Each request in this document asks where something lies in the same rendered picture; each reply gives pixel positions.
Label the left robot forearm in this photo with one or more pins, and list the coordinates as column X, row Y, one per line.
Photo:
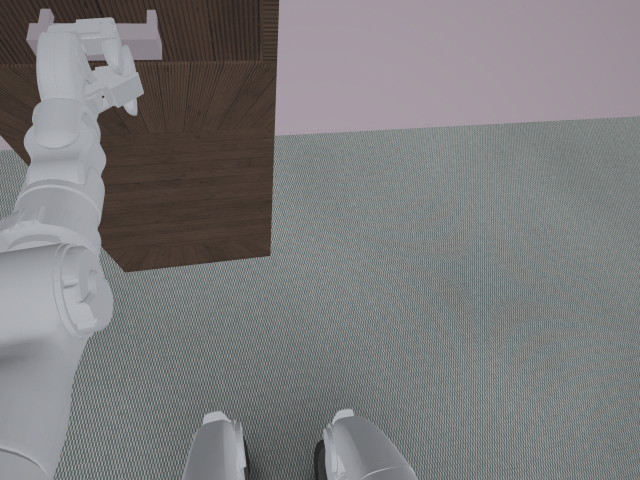
column 62, row 197

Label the drawer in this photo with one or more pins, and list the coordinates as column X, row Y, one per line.
column 190, row 30

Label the right robot shin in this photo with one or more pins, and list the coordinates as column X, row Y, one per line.
column 340, row 414

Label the left robot thigh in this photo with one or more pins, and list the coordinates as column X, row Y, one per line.
column 216, row 453

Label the handle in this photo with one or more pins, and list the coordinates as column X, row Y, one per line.
column 143, row 39

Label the cabinet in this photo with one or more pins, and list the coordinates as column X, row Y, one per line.
column 189, row 179

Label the robot left upper arm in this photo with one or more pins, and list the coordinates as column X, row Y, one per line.
column 52, row 299

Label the robot left hand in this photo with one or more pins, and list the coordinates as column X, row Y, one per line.
column 63, row 70

